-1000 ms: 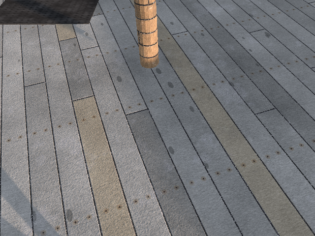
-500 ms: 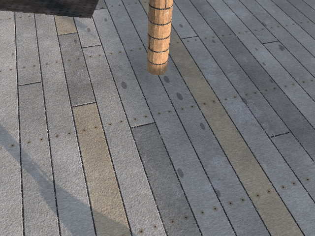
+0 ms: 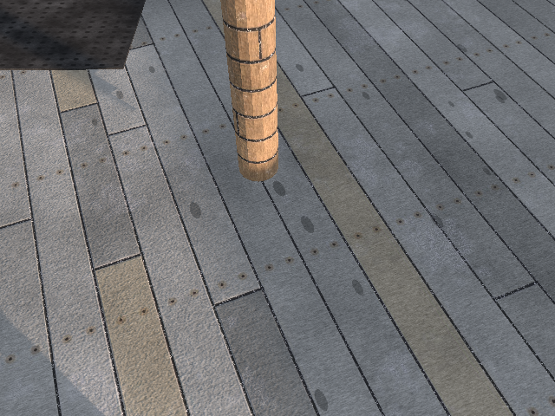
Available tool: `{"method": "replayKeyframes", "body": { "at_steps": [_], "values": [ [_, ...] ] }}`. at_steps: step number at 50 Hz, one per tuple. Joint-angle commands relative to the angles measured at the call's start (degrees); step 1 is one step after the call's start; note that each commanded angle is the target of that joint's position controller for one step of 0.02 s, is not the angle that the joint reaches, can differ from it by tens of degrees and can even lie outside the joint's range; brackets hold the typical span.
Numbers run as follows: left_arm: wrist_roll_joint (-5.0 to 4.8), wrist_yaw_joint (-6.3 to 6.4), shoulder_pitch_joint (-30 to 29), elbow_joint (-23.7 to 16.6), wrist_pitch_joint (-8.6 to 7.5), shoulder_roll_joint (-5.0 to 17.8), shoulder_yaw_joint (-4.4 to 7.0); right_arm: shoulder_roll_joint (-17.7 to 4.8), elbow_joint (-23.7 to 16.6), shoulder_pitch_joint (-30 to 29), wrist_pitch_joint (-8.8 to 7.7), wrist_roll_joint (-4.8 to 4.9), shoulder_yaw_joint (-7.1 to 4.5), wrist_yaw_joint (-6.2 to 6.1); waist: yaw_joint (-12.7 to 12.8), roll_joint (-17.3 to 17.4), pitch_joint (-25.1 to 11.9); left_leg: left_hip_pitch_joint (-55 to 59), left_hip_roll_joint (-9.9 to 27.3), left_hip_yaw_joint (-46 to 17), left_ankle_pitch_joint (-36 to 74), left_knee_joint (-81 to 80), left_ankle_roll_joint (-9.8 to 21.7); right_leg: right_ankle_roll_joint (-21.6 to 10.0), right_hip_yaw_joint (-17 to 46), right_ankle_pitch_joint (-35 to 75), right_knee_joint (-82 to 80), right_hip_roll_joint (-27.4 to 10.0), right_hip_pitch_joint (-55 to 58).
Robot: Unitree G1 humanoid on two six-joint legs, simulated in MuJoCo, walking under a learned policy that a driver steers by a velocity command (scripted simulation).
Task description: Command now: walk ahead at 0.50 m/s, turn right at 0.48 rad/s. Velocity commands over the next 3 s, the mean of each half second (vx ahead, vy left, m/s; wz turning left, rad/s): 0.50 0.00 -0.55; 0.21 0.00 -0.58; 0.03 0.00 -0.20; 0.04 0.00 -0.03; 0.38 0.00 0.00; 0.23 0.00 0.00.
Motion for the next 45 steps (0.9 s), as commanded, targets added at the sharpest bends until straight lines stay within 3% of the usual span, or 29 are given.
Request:
{"method": "replayKeyframes", "body": {
  "at_steps": [1, 3, 6, 8, 9, 10, 11, 12, 13, 14, 15, 17, 18, 22, 25, 29, 32, 33, 34, 35, 36, 37, 38, 39, 40, 41, 42, 43, 45],
  "values": [
    [-0.66, 1.13, -2.7, -4.6, -0.76, 10.1, 2.69, -2.6, -3.9, -2.8, -0.65, -0.12, -0.49, 0.06, -0.5, -4.4, -1.1, 8.8, -3.0, 2.5, 12.9, -12.8, -1.4, -8.9, 9.3, 5.6, -7.7, -11.4, -9.0],
    [-1.03, 1.43, 0.2, -3.8, -0.20, 10.6, 2.89, -2.7, -4.8, -6.2, -1.01, 0.72, -0.50, 0.56, 1.1, -5.1, -1.9, 11.4, -4.9, 2.4, 16.8, -17.7, -1.8, -8.1, 11.1, 2.5, -6.5, -12.0, -7.5],
    [-1.40, 1.77, 2.3, -3.3, 0.64, 9.9, 2.83, -4.9, -5.7, -8.3, -1.54, 1.45, -1.35, 1.20, 1.1, -6.2, -2.4, 12.1, -5.5, 0.1, 13.5, -22.9, -0.9, -6.9, 16.4, -1.3, -1.5, -13.9, -1.4],
    [-0.99, 1.90, 1.9, -3.6, 1.09, 9.9, 2.97, -6.4, -5.5, -6.5, -2.02, 1.71, -2.15, 1.45, -0.6, -7.9, -3.0, 15.0, -5.7, 0.0, 8.0, -24.4, 0.7, -5.7, 19.7, -1.0, 2.6, -15.0, 1.2],
    [-0.91, 1.85, 1.4, -3.9, 1.31, 9.0, 2.70, -7.0, -4.6, -2.9, -2.28, 1.70, -2.71, 1.37, -2.8, -8.0, -4.2, 20.0, -5.8, 1.1, 6.8, -26.8, 2.2, -4.5, 19.5, 0.0, 5.5, -13.9, 1.0],
    [-0.52, 1.68, 1.5, -4.2, 1.21, 6.6, 1.90, -8.7, -3.9, 2.7, -2.55, 1.15, -3.54, 0.93, -5.6, -7.4, -8.1, 29.8, -2.7, -0.7, 5.6, -27.0, 4.5, -2.7, 17.6, -0.1, 13.4, -11.1, -1.7],
    [0.60, 1.45, 2.8, -5.3, 0.96, 2.3, 0.41, -12.2, -3.2, 11.2, -2.44, 0.46, -4.42, 0.35, -8.4, 1.1, -16.4, 44.1, 8.3, -11.3, 1.7, -26.5, 8.2, -0.3, 11.4, -11.3, 30.5, -6.7, -9.0],
    [-1.63, 1.47, 8.9, -7.5, 0.45, 1.5, -0.12, -15.5, -0.9, 14.4, -1.45, 0.09, -5.31, 0.86, -5.0, 20.5, -20.8, 56.6, 18.8, -38.3, -15.1, -33.0, 16.6, 2.1, 5.1, -26.7, 47.0, -1.8, -28.1],
    [-2.24, 1.79, 7.7, -5.9, 0.61, 7.8, 1.12, -9.7, -2.2, 11.9, -1.20, 0.79, -4.10, 1.21, -6.3, 11.4, -15.0, 52.6, 17.6, -38.2, -23.8, -35.4, 15.1, 3.1, 6.8, -23.2, 53.7, -6.3, -33.8],
    [-1.76, 1.74, 2.1, -6.6, 0.98, 9.9, 1.85, -6.9, -2.5, 10.1, -0.85, 0.91, -3.29, 0.99, -7.4, 6.3, -9.1, 47.2, 15.1, -28.2, -19.4, -35.3, 12.8, 3.6, 5.4, -18.0, 55.3, -7.9, -34.9],
    [-1.17, 1.77, -0.1, -7.0, 1.28, 9.0, 1.83, -5.9, -2.6, 7.6, -0.68, 0.44, -2.82, 1.02, -6.4, 2.4, -5.9, 41.4, 12.5, -21.1, -10.7, -36.1, 11.9, 4.3, 4.4, -13.9, 54.2, -9.7, -33.0],
    [-0.84, 1.10, -1.9, -7.9, 1.51, 7.4, 2.00, -4.4, -1.7, 5.8, -0.67, -0.05, -2.34, 0.85, -4.9, 3.8, -2.2, 34.3, 9.0, -11.6, 1.4, -38.1, 11.3, 4.8, 4.0, -10.0, 50.1, -12.5, -29.6],
    [-1.26, 0.89, -1.5, -8.2, 1.87, 6.2, 1.86, -4.5, -1.1, 5.1, -0.79, 0.09, -2.45, 0.81, -4.1, 5.5, -2.4, 33.2, 8.4, -9.2, 1.7, -39.7, 11.8, 5.1, 2.8, -9.0, 49.0, -12.9, -28.9],
    [-0.79, 0.59, -5.3, -10.2, 2.65, 4.0, 1.24, -6.2, 1.0, 5.4, -1.22, 0.66, -3.27, 0.70, -4.1, 2.9, -0.5, 32.9, 9.0, -1.2, 10.2, -42.7, 13.6, 6.4, 1.9, -4.1, 41.7, -13.9, -31.6],
    [-0.79, -0.24, -8.8, -10.9, 2.14, 3.2, 0.82, -7.6, 2.2, 5.5, -0.76, 0.74, -3.64, 0.49, -5.2, 1.8, -0.3, 34.2, 7.9, 5.1, 14.0, -43.0, 12.4, 5.9, 0.2, 4.6, 32.0, -13.6, -30.1],
    [0.08, -1.93, -16.2, -13.4, 1.59, 2.2, 0.25, -9.8, 3.9, 6.5, 0.50, 1.20, -3.90, -0.35, -7.0, 1.7, 1.2, 34.1, 7.5, 11.9, 29.4, -39.1, 10.3, 4.4, -5.7, 9.5, 19.8, -10.6, -23.2],
    [-0.04, -2.81, -13.8, -14.3, 1.93, 5.3, 1.76, -12.2, 4.4, 6.1, 1.71, 2.97, -4.73, -1.45, -4.4, 4.2, -1.9, 39.4, 8.1, 13.7, 40.4, -31.0, 8.0, 2.2, -7.4, 4.2, 15.4, -7.7, -19.1],
    [0.10, -2.85, -10.3, -13.7, 2.01, 7.0, 2.64, -12.8, 4.2, 5.6, 2.11, 3.26, -5.03, -1.75, -2.2, 4.5, -4.1, 39.4, 7.9, 14.3, 45.1, -25.4, 7.2, 1.0, -8.2, 2.8, 14.2, -6.1, -14.4],
    [0.49, -2.62, -2.5, -11.5, 1.80, 10.0, 4.32, -12.5, 3.6, 4.7, 2.64, 2.78, -4.84, -1.86, 2.1, 3.3, -7.6, 36.3, 6.1, 15.7, 44.9, -15.5, 5.7, -0.6, -8.6, 5.6, 11.6, -4.0, -4.6],
    [0.52, -1.47, 4.6, -9.7, 2.05, 12.7, 5.70, -10.1, 2.8, 5.5, 2.33, 2.03, -3.94, -1.44, 5.7, 0.0, -11.6, 26.7, 2.5, 16.6, 32.3, -1.8, 2.7, -3.3, -4.4, 17.5, 8.8, -5.5, 9.3],
    [0.41, 0.09, 3.5, -10.2, 2.64, 18.1, 5.82, -1.3, 1.2, 11.2, 2.05, -2.44, -1.42, -0.42, -1.3, -18.2, -16.2, 8.1, -5.1, 15.5, -27.8, 18.8, -0.6, -9.1, 14.2, 49.0, 15.8, -19.9, 25.1],
    [1.73, -0.50, 0.7, -14.2, 1.79, 18.3, 5.29, -5.6, 0.9, 15.4, 1.41, -0.60, -1.02, 0.60, -0.7, -16.7, -31.5, 0.3, -10.4, 1.7, -33.0, 33.0, -1.4, -21.9, 38.8, 35.7, 8.3, -30.9, 32.4],
    [1.29, -1.03, -1.8, -15.0, 1.64, 14.0, 4.45, -10.6, 0.7, 8.6, 1.37, 1.34, -2.30, 0.95, 2.0, -7.7, -27.6, -1.7, -6.9, -1.7, -25.1, 32.5, -0.5, -18.8, 32.3, 28.2, 4.9, -27.1, 27.5],
    [-0.27, -0.89, -5.1, -14.3, 1.78, 11.2, 3.53, -10.0, -0.8, 4.6, 1.58, 1.95, -2.28, 0.47, 0.4, -4.5, -18.3, -3.9, -4.8, -0.3, -19.9, 26.9, 0.0, -15.2, 24.9, 22.5, 4.1, -23.5, 19.7],
    [-0.85, -0.55, -6.8, -14.2, 2.04, 10.0, 3.15, -9.1, -0.1, 3.7, 2.03, 1.08, -2.09, -0.41, -1.1, -0.9, -13.5, -2.5, -3.0, 0.0, -16.9, 22.7, -0.4, -12.8, 21.7, 20.1, 3.0, -20.7, 12.2],
    [-0.52, -0.16, -8.5, -14.2, 2.44, 9.5, 2.97, -9.1, -0.3, 3.1, 2.74, 0.36, -2.23, -1.00, -2.6, -0.5, -10.8, 0.6, -2.4, -0.2, -14.3, 19.1, -0.3, -11.3, 19.8, 17.5, 0.9, -19.0, 5.8],
    [0.67, 0.06, -9.3, -14.4, 2.60, 10.6, 3.20, -9.4, -0.4, 4.3, 3.35, 0.55, -2.35, -1.02, -4.1, -4.4, -10.0, 4.3, -2.8, -0.3, -14.0, 17.7, -0.5, -12.2, 19.5, 20.5, 0.1, -18.7, 0.7],
    [1.10, 0.24, -10.1, -14.2, 2.56, 10.6, 3.30, -8.8, 0.2, 5.9, 3.65, 0.43, -2.27, -1.13, -4.9, -5.4, -9.8, 6.3, -3.0, 0.1, -14.4, 15.2, -1.1, -12.5, 17.9, 24.3, 0.3, -18.1, -2.1],
    [0.93, 0.97, -9.7, -13.5, 2.80, 10.9, 3.49, -7.0, 0.5, 5.7, 3.82, 0.08, -1.82, -1.40, -5.0, -5.0, -10.9, 8.3, -4.2, 1.0, -13.2, 9.2, -2.1, -11.7, 15.0, 27.9, 1.2, -16.1, -4.4]
  ]
}}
